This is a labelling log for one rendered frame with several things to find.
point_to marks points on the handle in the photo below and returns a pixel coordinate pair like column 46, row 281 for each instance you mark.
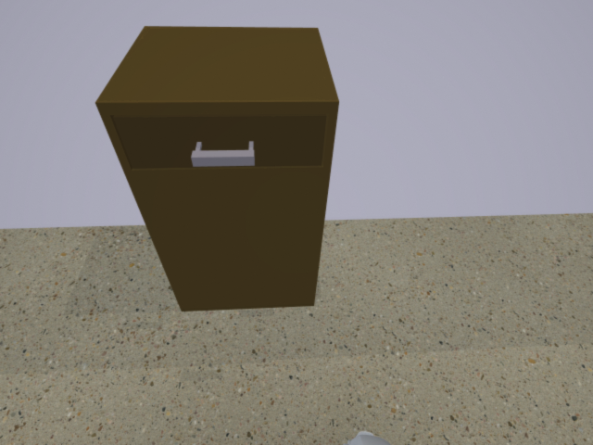
column 208, row 158

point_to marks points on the cabinet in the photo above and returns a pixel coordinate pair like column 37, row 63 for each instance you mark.
column 229, row 238

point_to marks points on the drawer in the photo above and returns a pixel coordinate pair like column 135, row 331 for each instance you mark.
column 167, row 141

